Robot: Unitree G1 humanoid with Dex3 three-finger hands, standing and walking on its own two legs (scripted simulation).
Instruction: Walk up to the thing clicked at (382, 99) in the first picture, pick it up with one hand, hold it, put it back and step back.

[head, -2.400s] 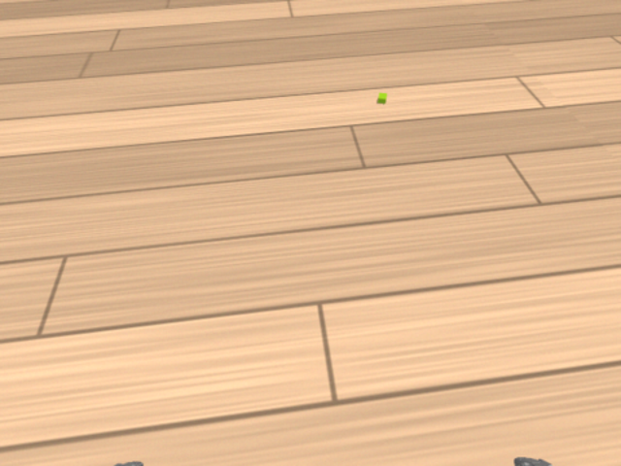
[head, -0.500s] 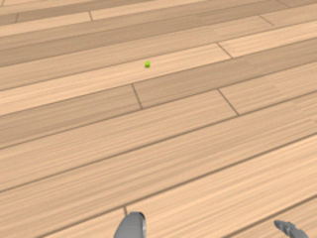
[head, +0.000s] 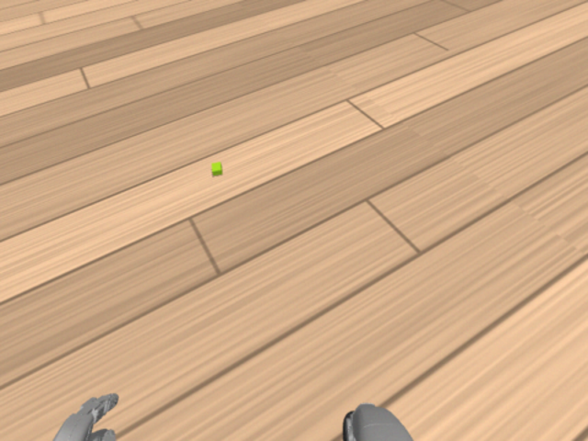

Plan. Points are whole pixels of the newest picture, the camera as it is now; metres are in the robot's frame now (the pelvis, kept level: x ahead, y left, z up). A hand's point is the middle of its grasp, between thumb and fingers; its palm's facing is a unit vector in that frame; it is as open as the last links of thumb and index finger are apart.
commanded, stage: walk up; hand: left
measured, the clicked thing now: (217, 168) +1.42 +0.38 -0.74
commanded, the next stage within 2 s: none
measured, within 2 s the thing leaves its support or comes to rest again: neither
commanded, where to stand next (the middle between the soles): +1.07 +0.08 m, yaw +1 degrees
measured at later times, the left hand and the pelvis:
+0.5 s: hand (119, 373) +0.25 +0.32 -0.14, palm faces +0.04 -0.92 -0.38, open 7.4 cm; pelvis +0.25 +0.02 +0.00, yaw +2 degrees
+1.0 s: hand (168, 215) +0.58 +0.28 -0.11, palm faces -0.05 -0.92 -0.39, open 7.3 cm; pelvis +0.47 +0.01 +0.00, yaw +1 degrees
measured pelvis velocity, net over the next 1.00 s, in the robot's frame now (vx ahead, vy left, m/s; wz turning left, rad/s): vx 0.47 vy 0.01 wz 0.01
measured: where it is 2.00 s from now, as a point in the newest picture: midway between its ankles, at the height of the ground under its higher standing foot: (284, 265)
